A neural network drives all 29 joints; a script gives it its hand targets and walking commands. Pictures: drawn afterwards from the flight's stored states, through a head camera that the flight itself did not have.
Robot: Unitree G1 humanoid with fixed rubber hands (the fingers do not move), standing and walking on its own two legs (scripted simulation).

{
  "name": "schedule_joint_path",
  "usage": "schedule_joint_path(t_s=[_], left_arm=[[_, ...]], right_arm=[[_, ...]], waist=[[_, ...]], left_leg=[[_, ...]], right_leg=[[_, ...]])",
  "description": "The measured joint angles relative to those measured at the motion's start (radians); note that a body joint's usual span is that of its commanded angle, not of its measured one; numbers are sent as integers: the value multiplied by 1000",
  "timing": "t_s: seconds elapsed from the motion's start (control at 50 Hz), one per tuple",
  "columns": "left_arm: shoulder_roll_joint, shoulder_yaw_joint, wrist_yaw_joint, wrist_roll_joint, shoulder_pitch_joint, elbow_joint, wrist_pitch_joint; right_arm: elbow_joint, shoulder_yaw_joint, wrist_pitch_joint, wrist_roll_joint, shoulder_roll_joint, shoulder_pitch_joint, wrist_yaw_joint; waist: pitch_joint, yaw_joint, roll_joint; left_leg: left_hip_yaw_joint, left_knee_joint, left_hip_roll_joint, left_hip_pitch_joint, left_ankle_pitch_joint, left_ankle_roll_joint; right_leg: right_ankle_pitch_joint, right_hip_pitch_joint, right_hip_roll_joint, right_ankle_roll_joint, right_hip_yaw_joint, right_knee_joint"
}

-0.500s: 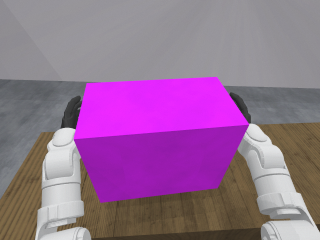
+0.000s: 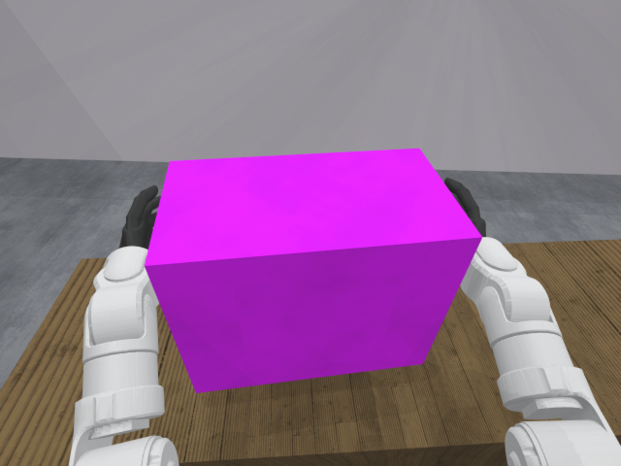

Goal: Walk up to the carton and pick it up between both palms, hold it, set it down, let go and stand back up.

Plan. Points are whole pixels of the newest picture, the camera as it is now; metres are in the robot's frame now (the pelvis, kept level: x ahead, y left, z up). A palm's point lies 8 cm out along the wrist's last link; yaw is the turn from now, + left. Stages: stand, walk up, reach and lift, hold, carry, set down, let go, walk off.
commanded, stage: hold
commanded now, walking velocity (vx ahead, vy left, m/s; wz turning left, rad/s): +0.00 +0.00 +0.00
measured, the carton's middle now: (307, 271) +0.35 +0.01 +0.14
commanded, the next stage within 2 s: set down in 0.14 s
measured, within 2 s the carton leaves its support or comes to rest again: neither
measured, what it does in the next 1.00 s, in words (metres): stands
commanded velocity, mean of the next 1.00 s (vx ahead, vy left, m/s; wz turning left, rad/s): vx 0.00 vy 0.00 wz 0.00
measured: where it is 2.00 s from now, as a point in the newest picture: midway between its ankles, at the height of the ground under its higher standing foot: outside the picture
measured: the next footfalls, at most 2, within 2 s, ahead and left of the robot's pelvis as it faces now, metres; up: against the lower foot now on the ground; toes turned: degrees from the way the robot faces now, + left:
none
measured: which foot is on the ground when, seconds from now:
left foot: down 0.00-1.00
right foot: down 0.00-1.00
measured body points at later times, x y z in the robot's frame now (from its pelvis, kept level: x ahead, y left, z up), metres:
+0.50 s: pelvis +0.01 +0.00 +0.00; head -0.03 +0.01 +0.45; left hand +0.36 +0.23 +0.17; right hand +0.38 -0.18 +0.16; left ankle +0.03 +0.12 -0.75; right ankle -0.01 -0.12 -0.75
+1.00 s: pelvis +0.02 -0.01 +0.00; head +0.01 +0.00 +0.45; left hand +0.37 +0.22 +0.12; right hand +0.39 -0.19 +0.12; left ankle +0.03 +0.12 -0.75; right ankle -0.01 -0.12 -0.75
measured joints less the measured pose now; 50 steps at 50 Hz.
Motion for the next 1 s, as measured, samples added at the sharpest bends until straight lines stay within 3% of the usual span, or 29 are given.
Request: schedule_joint_path(t_s=[0.28,0.44,0.56,0.74,1.0], left_arm=[[-7,-2,4,3,-9,-29,-5],[-50,20,-19,54,40,-43,-116],[-39,-6,-8,33,89,-6,-198],[-23,-77,45,-22,126,20,-273],[-58,-51,45,4,143,27,-296]], right_arm=[[-15,2,-30,-6,-11,3,7],[28,-36,-173,-87,23,30,73],[60,-43,-285,-137,55,96,78],[42,-15,-369,-102,34,167,56],[76,8,-381,-92,11,148,62]], waist=[[5,-5,-16],[28,33,-13],[38,48,-12],[43,50,-19],[42,64,-23]], left_leg=[[12,-5,2,6,-2,0],[19,-14,2,37,-7,-1],[-7,-18,-5,27,-4,-4],[-27,-15,-5,-7,-7,-10],[3,-21,11,-10,-14,-17]], right_leg=[[-1,-3,1,0,11,2],[-14,20,0,-3,14,11],[-23,20,-6,-5,-16,6],[-25,0,-5,-11,-40,-4],[-25,-18,7,-18,-15,-1]])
